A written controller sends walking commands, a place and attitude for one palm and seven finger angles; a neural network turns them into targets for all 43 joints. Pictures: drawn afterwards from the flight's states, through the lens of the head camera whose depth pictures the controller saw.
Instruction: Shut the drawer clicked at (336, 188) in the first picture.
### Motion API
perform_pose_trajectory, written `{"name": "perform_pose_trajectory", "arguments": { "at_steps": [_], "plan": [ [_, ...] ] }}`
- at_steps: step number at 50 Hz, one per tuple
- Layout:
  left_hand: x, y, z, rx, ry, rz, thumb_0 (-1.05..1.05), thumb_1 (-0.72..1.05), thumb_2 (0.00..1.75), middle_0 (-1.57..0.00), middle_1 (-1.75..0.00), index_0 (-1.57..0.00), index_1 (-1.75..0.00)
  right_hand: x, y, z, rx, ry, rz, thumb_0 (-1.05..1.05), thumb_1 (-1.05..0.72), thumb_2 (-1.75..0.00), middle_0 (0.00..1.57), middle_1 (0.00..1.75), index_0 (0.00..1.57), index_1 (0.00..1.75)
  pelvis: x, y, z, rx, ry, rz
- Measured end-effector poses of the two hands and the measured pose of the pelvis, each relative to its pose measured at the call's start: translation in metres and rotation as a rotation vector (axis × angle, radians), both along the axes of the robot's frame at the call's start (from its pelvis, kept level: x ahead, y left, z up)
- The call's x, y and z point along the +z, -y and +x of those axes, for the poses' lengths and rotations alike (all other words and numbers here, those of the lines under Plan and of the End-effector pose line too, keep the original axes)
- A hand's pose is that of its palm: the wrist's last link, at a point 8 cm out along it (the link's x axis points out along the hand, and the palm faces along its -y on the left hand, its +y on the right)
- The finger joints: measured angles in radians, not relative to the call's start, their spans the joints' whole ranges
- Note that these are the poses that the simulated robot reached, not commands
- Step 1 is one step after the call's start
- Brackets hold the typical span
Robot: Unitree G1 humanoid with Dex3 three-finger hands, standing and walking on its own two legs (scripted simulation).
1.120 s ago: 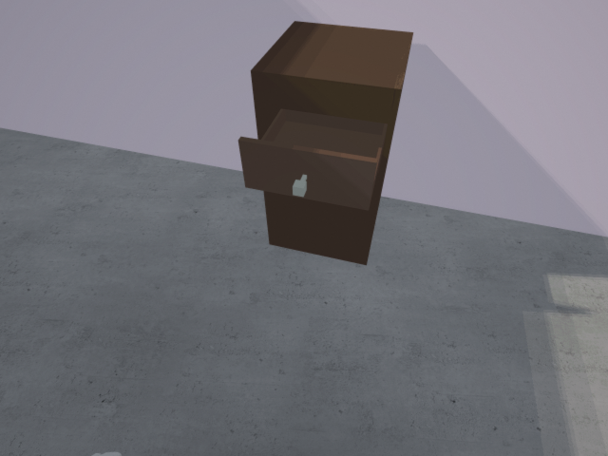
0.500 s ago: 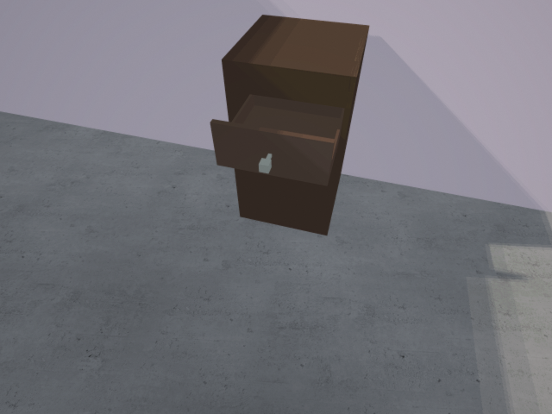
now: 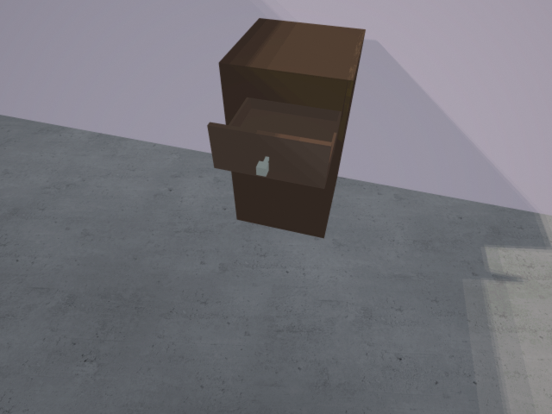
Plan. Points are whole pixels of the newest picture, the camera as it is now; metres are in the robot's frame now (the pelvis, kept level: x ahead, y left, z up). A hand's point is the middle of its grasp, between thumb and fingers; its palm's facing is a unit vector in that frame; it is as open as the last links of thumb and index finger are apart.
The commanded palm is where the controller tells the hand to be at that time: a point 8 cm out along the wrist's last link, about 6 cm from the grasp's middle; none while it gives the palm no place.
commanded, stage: look at it before walking up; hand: left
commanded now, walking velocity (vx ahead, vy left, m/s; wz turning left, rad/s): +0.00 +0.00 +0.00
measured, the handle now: (264, 165) +0.85 +0.08 -0.20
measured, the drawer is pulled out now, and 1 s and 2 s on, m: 0.19 0.19 0.19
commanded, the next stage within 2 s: turn to face it in 0.32 s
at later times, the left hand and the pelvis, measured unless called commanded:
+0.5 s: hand out of the picture +0.06 +0.23 -0.16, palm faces -0.02 -0.95 -0.31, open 7.4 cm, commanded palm none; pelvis +0.01 +0.00 +0.00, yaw +0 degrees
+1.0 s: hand out of the picture +0.06 +0.18 -0.18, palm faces -0.12 -0.97 -0.22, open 7.4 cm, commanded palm none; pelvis -0.01 +0.00 -0.01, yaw -7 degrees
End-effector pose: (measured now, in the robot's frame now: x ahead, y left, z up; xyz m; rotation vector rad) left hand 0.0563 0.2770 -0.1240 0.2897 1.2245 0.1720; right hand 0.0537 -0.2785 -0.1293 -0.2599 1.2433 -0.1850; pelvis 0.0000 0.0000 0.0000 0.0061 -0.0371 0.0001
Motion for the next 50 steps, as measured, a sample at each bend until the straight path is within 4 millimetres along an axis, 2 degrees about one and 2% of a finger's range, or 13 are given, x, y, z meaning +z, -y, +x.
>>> {"name": "perform_pose_trajectory", "arguments": {
  "at_steps": [18, 31, 36, 43, 50],
  "plan": [
    [0.0, -0.003, -0.004, 0.013, -0.032, 0.005, 0.0, 0.9, 0.9, -0.2, -0.3, -0.2, -0.3, 0.0, 0.0, 0.006, 0.004, -0.014, -0.001, 0.0, -0.9, -0.9, 0.2, 0.3, 0.2, 0.3, 0.001, 0.0, 0.007, 0.001, -0.006, 0.0],
    [-0.003, 0.004, 0.003, 0.004, -0.035, 0.001, 0.0, 0.9, 0.9, -0.2, -0.3, -0.2, -0.3, -0.003, -0.002, 0.008, -0.03, 0.018, 0.001, 0.0, -0.9, -0.9, 0.2, 0.3, 0.2, 0.3, -0.002, 0.002, 0.008, -0.037, -0.005, 0.001],
    [-0.011, 0.018, 0.002, -0.018, -0.057, -0.029, 0.0, 0.9, 0.9, -0.2, -0.3, -0.2, -0.3, -0.011, -0.014, -0.007, -0.074, 0.01, 0.033, 0.0, -0.9, -0.9, 0.2, 0.3, 0.2, 0.3, -0.005, 0.002, 0.005, -0.068, -0.009, 0.003],
    [-0.021, 0.038, 0.001, -0.053, -0.072, -0.073, 0.0, 0.9, 0.9, -0.2, -0.3, -0.2, -0.3, -0.022, -0.029, -0.042, -0.149, -0.038, 0.072, 0.0, -0.9, -0.9, 0.2, 0.3, 0.2, 0.3, -0.011, 0.002, -0.001, -0.102, -0.013, 0.007],
    [-0.025, 0.045, 0.005, -0.081, -0.068, -0.085, 0.0, 0.9, 0.9, -0.2, -0.3, -0.2, -0.3, -0.029, -0.036, -0.075, -0.216, -0.085, 0.085, 0.0, -0.9, -0.9, 0.2, 0.3, 0.2, 0.3, -0.015, 0.0, -0.006, -0.127, -0.022, 0.01]
  ]
}}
